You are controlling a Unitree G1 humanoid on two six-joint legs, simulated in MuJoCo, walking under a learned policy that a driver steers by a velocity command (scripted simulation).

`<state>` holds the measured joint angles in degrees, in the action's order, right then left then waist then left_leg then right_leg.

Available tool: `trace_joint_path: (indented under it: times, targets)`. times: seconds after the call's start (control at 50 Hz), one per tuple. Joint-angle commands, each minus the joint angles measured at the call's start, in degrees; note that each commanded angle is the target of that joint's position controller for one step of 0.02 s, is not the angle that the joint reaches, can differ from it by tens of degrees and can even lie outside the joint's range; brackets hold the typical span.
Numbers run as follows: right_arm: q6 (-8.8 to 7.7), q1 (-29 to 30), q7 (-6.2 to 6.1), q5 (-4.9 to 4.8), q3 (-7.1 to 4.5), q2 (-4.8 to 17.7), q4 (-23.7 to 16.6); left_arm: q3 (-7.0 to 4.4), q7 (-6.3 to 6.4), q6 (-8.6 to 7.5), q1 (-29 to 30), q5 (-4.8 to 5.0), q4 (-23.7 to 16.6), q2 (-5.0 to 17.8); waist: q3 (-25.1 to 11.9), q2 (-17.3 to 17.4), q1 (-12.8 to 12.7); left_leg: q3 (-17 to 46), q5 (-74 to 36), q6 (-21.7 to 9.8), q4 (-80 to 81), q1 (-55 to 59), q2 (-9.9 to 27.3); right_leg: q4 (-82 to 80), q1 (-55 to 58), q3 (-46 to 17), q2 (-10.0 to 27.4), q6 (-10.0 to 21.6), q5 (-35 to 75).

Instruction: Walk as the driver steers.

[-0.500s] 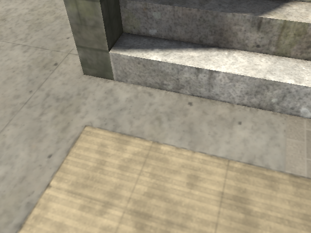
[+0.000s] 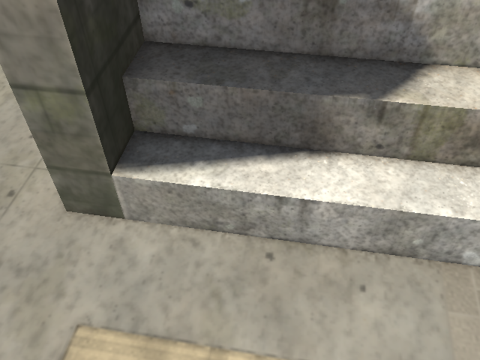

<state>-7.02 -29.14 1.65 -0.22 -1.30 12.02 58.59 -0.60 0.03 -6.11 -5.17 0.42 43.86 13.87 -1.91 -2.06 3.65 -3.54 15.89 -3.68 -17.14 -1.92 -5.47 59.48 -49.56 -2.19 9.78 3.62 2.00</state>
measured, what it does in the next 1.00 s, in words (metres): walks ahead, turning right: right foot, then left foot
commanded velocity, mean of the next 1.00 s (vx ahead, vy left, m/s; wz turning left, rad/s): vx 1.00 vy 0.00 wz -0.78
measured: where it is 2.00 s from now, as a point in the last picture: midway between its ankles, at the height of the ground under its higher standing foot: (399, 222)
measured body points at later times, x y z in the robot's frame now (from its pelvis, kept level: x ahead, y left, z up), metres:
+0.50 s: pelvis +0.45 -0.08 +0.00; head +0.47 -0.10 +0.45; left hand +0.52 +0.18 -0.12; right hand +0.64 -0.37 -0.03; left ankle +0.70 +0.07 -0.67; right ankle +0.39 -0.11 -0.74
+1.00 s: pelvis +0.78 -0.20 +0.00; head +0.79 -0.23 +0.45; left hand +1.11 -0.27 -0.03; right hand +0.58 -0.40 -0.14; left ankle +0.79 -0.02 -0.73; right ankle +0.79 -0.34 -0.62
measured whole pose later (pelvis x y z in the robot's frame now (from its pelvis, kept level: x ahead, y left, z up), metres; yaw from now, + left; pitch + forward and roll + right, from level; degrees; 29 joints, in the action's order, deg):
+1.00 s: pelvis +0.78 -0.20 +0.00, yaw -50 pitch +1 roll +3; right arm -3.4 -21.1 -1.8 3.2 -1.7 16.5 47.7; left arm 0.5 -0.7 0.7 -1.8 1.0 26.5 14.7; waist 1.6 -1.5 3.5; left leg -13.5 19.1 2.4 -21.7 2.2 2.6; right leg 74.1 -48.3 4.4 4.9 1.6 -11.4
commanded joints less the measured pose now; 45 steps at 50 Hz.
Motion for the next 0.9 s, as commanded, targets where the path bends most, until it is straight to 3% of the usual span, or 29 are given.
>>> trace_joint_path:
  times: [0.02, 0.1, 0.14, 0.18, 0.2, 0.22, 0.24, 0.26, 0.28, 0.3, 0.32, 0.36, 0.4, 0.44, 0.48, 0.52, 0.56, 0.58, 0.62, 0.64, 0.66, 0.68, 0.7, 0.72, 0.74, 0.78, 0.82, 0.86, 0.9]
  targets:
    - [-1.93, 4.3, -1.31, -0.60, -0.79, 8.1, -5.1, 0.14, -0.91, -0.99, 4.4, 0.50, -3.2, 1.5, 9.4, 1.5, -1.9, 5.0, -10.0, -7.3, 14.9, -13.6, 13.1, -14.6, 9.4, 3.6, -1.5, -0.2, 13.9]
    - [-0.45, -0.2, -1.85, 0.18, -0.73, 9.5, -3.7, -0.07, -3.25, -1.42, 11.9, 2.11, -6.5, 1.9, 12.2, 2.3, 0.7, -0.7, -19.0, -4.1, 14.2, 4.3, 16.4, -27.0, 6.0, 4.2, -5.5, 2.0, 12.9]
    - [0.54, 1.2, -2.01, 1.66, -1.04, 11.6, -4.9, -1.01, -4.41, -1.70, 11.5, 2.30, -8.1, 3.7, 8.7, 5.6, -1.3, -3.3, -45.9, -2.4, 7.4, 11.1, 17.5, -27.2, 10.3, 8.2, -9.6, 3.7, 7.3]
    - [1.97, 3.1, -2.70, 3.63, -1.62, 13.6, -6.5, -2.88, -4.69, -0.92, 2.7, 2.63, -7.5, 7.5, 0.9, 11.5, -7.4, -5.0, -75.8, -1.5, -8.6, 15.9, 18.7, -22.6, 19.7, 11.3, -14.1, 6.0, -2.4]
    - [2.69, 6.8, -2.99, 4.03, -1.86, 14.3, -8.1, -4.54, -4.34, -0.24, -11.6, 2.46, -3.5, 10.7, -5.7, 13.1, -14.2, -5.5, -81.9, -1.1, -24.4, 12.1, 18.2, -22.8, 34.2, 10.5, -15.3, 7.9, -4.0]
    - [2.50, 9.2, -3.43, 3.61, -1.81, 14.4, -10.3, -6.04, -3.45, 0.89, -24.9, 1.84, -0.4, 14.5, -11.5, 8.0, -19.2, -4.7, -70.0, 0.3, -44.8, -4.4, 15.8, -22.5, 55.2, 0.8, -11.2, 9.8, -9.5]
    - [-0.19, 1.4, -1.59, 2.18, 1.33, 2.6, -13.1, -7.35, -3.11, 0.92, -24.7, 1.07, -1.4, 19.4, -17.2, -18.8, -10.6, 1.1, -4.5, 6.1, -75.5, -37.9, 1.6, -30.2, 80.6, -34.8, 4.8, 24.8, -27.2]
    - [-4.00, 6.0, -0.32, -0.15, 0.77, 8.3, -14.7, -6.44, -2.47, 0.90, -25.3, 0.18, -0.3, 13.7, -23.6, -12.3, -12.7, 13.7, 5.4, 1.4, -77.1, -44.9, 1.4, -44.1, 83.8, -52.6, 6.2, 23.4, -42.8]
    - [-5.20, 14.0, -0.26, -2.27, 0.12, 10.7, -18.1, -5.61, -2.01, 0.40, -24.6, -1.07, -0.6, 10.7, -14.1, -8.0, -12.4, 14.3, 3.4, -1.1, -72.8, -47.1, 4.7, -45.0, 77.2, -45.6, 4.1, 18.2, -37.8]
    - [-5.61, 18.9, -0.63, -1.54, 0.74, 9.2, -20.4, -4.91, -2.77, -0.35, -21.1, -1.17, -0.5, 8.7, -6.9, 3.3, -9.0, 13.4, 2.0, -1.8, -67.1, -44.7, 6.3, -46.1, 64.9, -39.2, 1.6, 16.2, -28.1]
    - [-5.27, 19.6, -1.07, 0.07, 0.61, 8.4, -20.3, -4.33, -2.99, -0.90, -17.2, -0.78, -1.3, 7.2, -3.9, 7.8, -5.7, 13.1, 1.4, -1.6, -62.0, -41.1, 8.2, -46.3, 55.5, -33.4, -0.7, 15.8, -21.1]
    - [-3.59, 15.8, -1.02, 1.65, 0.08, 8.8, -20.0, -4.12, -2.51, -0.73, -12.1, -0.09, -2.7, 7.2, 0.7, 5.6, -0.7, 12.8, 1.1, 0.8, -55.1, -35.3, 9.8, -47.8, 43.4, -26.7, -5.5, 15.7, -12.6]
    - [-2.86, 18.3, -1.17, 2.15, 0.00, 8.3, -21.9, -3.75, -1.70, -0.26, -12.3, 1.35, -2.7, 6.5, 3.8, 5.4, 0.1, 10.1, 0.2, 3.2, -45.7, -32.0, 10.0, -49.0, 34.9, -22.3, -7.4, 15.1, -9.0]
    - [-2.57, 25.9, -2.08, 2.50, 0.55, 6.9, -25.5, -4.18, -0.08, -0.23, -10.9, 1.42, -3.3, 8.7, 7.7, 3.4, -1.2, 6.1, -8.7, 5.7, -33.3, -26.8, 7.9, -48.9, 24.3, -16.8, -10.7, 13.9, -0.6]
    - [-2.36, 31.6, -2.49, 1.96, 1.03, 4.7, -28.4, -4.77, 0.49, 0.02, -13.1, 1.44, -2.6, 10.1, 7.0, 1.0, -4.5, 4.1, -19.1, 6.7, -20.2, -17.8, 4.9, -47.5, 18.6, -14.6, -13.5, 10.3, -3.3]
    - [-1.85, 34.0, -3.03, 0.09, -0.07, 7.2, -30.2, -5.26, 0.60, -0.10, -15.2, 1.95, -2.1, 10.7, 5.3, -1.8, -6.4, 6.7, -23.4, 7.6, -13.7, -13.8, 3.3, -46.2, 21.4, -18.9, -12.1, 8.4, -8.7]
    - [-1.27, 29.4, -3.35, -1.42, -0.95, 9.3, -29.3, -4.67, 0.73, 0.20, -13.6, 2.31, -2.3, 7.9, 1.7, -5.2, -3.8, 9.6, -19.4, 8.0, -15.1, -10.9, 3.4, -38.8, 28.0, -22.0, -10.6, 6.8, -7.5]
    - [-1.58, 27.7, -3.67, -1.15, -1.85, 11.1, -29.2, -4.73, 0.62, 0.26, -12.6, 2.37, -2.8, 7.9, 0.4, -5.2, -2.4, 8.9, -16.5, 7.1, -14.3, -9.1, 3.0, -33.6, 31.1, -23.3, -10.5, 5.9, 0.3]
    - [-2.41, 6.6, -3.64, -0.09, -3.76, 13.2, -24.2, -3.96, 0.18, 0.82, -4.4, 0.51, -6.0, 6.5, -10.0, -5.4, 10.0, 8.1, -13.5, 2.7, -12.5, 10.0, 5.6, -6.1, 28.9, -19.3, -12.8, 1.4, 19.6]
    - [-2.29, -6.3, -3.39, 0.65, -3.94, 14.4, -19.8, -1.40, -0.31, 0.31, -3.4, -1.44, -8.5, -1.4, -18.3, 4.4, 11.7, 17.8, -9.6, 0.3, -16.5, 29.4, 15.7, 14.8, 14.6, -15.8, -16.5, 0.6, -15.5]
    - [-2.31, -0.1, -2.54, 3.29, -4.23, 19.2, -21.7, 0.32, -0.28, -0.63, -17.2, 3.02, -10.2, -4.8, -20.0, 29.5, -0.2, 54.7, 0.4, -10.8, -2.4, 32.3, 32.3, 25.3, 0.7, -13.7, -18.8, 0.0, -37.7]
    - [-1.70, 7.4, -2.99, 3.44, -4.29, 14.7, -23.3, -0.53, 0.30, 0.58, -18.0, 4.85, -7.8, 3.5, -12.3, 22.4, -0.2, 59.9, 21.8, -12.2, 0.4, 25.4, 33.7, 31.7, -7.0, -10.5, -10.0, -0.5, -29.5]
    - [-0.94, 8.8, -3.39, 2.35, -3.37, 9.2, -23.5, -0.86, 0.59, 1.54, -9.5, 3.12, -9.1, 6.9, -4.2, 12.0, 2.6, 49.5, 21.6, -10.2, 2.0, 17.5, 30.2, 33.3, -8.2, -6.8, -7.9, -0.8, -25.6]
    - [-0.25, 9.9, -3.37, 2.01, -2.95, 8.6, -22.2, -0.81, 0.76, 2.20, -5.2, 1.23, -10.7, 6.0, 1.0, 4.1, 1.8, 39.4, 10.8, -8.3, 2.1, 8.7, 27.6, 34.8, -6.7, -4.4, -6.2, -1.0, -24.1]
    - [0.06, 11.7, -3.24, 2.20, -2.78, 8.6, -21.6, -0.78, 0.80, 2.65, -3.6, 0.39, -12.2, 4.9, 2.9, 1.9, 0.2, 32.8, 1.5, -7.4, 2.4, 1.5, 25.4, 37.2, -4.1, -4.5, -4.9, -1.3, -23.2]
    - [0.30, 14.9, -3.38, 1.41, -1.86, 6.8, -19.6, 0.10, 0.24, 4.18, -5.5, 1.44, -15.0, 2.3, 5.6, 4.8, -4.6, 19.1, -11.6, -5.1, 3.6, -10.0, 22.3, 37.9, -0.6, -5.3, -2.4, -2.1, -22.8]
    - [0.14, 17.5, -3.06, 1.16, -1.44, 6.9, -18.5, 0.74, 0.29, 4.99, -4.3, 0.97, -18.1, 1.3, 5.8, 5.0, -6.8, 9.1, -27.7, -4.7, 2.6, -15.9, 20.6, 37.7, 0.4, -3.6, -3.0, -3.9, -20.8]
    - [0.00, 18.3, -3.53, 1.66, -1.49, 8.8, -18.1, 0.65, 0.10, 5.63, -2.7, -0.20, -19.8, 2.6, 3.9, 4.5, -7.2, 1.9, -31.4, -4.0, 1.8, -17.4, 18.7, 28.6, 3.1, -0.9, -3.3, -5.0, -13.6]
    - [0.59, 16.3, -3.56, 3.01, -2.26, 13.2, -17.1, 1.10, 0.08, 6.35, -0.2, 0.35, -19.8, 1.4, -0.9, 6.2, -5.7, 1.1, -42.3, -4.4, 1.6, -5.9, 21.1, 30.4, 0.5, 3.5, -3.5, -5.2, -13.8]
Keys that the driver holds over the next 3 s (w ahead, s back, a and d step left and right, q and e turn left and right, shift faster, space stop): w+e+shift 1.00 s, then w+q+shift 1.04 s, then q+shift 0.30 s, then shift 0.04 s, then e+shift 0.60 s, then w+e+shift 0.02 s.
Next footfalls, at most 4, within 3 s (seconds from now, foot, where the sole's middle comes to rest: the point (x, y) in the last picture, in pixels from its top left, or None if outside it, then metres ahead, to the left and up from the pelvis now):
0.22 right None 0.43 -0.12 -0.78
0.64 left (249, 277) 0.81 -0.04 -0.78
1.08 right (353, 274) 0.80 -0.37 -0.78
1.46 left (332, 184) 0.99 -0.31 -0.55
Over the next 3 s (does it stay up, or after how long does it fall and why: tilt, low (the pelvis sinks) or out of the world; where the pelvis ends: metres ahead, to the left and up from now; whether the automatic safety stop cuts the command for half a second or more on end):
stays up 0.59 -0.22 -0.01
